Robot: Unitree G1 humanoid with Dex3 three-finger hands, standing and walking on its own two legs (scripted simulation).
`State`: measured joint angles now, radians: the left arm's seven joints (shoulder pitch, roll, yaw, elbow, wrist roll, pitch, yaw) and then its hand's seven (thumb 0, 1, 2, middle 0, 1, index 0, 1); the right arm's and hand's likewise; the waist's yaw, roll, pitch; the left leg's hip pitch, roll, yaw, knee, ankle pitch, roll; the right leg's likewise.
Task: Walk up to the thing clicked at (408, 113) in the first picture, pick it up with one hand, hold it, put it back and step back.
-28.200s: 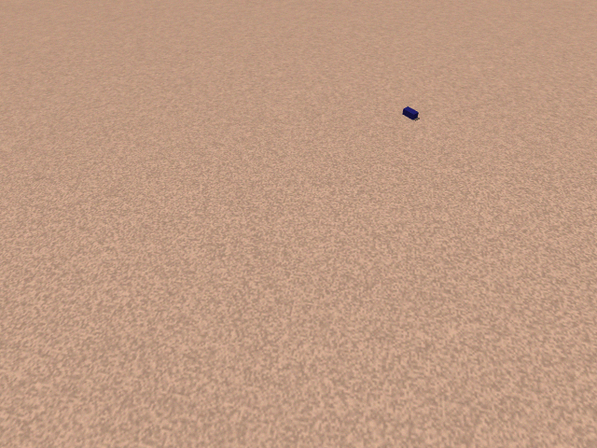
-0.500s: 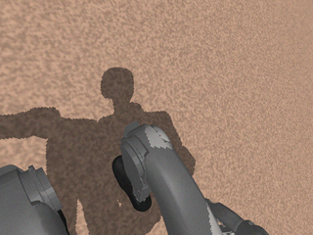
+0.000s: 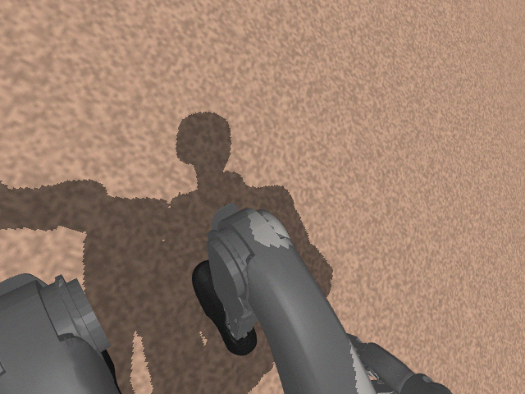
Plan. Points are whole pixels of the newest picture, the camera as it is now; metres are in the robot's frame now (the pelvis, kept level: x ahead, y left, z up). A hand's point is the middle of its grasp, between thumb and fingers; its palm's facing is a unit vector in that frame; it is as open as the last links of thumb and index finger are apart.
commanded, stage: settle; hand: left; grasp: from above
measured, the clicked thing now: out of the picture +0.45 +0.32 -0.29
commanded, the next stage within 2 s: lift in 0.64 s
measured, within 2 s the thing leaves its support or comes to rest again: leaves its support in 0.02 s
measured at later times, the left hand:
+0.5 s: hand out of the picture +0.43 +0.33 -0.16, palm faces -0.41 -0.13 -0.90, open 7.0 cm
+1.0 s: hand out of the picture +0.42 +0.33 -0.11, palm faces -0.43 -0.14 -0.89, open 7.0 cm
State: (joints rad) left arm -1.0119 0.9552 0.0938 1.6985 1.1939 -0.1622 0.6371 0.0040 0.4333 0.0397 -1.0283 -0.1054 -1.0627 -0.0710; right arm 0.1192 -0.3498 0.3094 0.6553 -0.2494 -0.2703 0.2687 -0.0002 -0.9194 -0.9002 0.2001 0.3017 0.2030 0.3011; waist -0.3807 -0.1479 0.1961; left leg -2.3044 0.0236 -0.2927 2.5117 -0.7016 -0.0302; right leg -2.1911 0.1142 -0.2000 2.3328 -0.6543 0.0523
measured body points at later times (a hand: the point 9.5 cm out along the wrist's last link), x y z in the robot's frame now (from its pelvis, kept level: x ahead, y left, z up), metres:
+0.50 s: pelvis +0.00 +0.00 +0.01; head +0.23 +0.10 +0.39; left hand +0.45 +0.33 -0.11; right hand +0.11 -0.25 -0.08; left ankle +0.07 +0.13 -0.28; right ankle +0.12 -0.11 -0.28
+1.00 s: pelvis +0.00 -0.01 +0.04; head +0.22 +0.08 +0.42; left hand +0.44 +0.33 -0.06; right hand +0.09 -0.27 -0.07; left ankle +0.07 +0.13 -0.28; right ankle +0.12 -0.11 -0.28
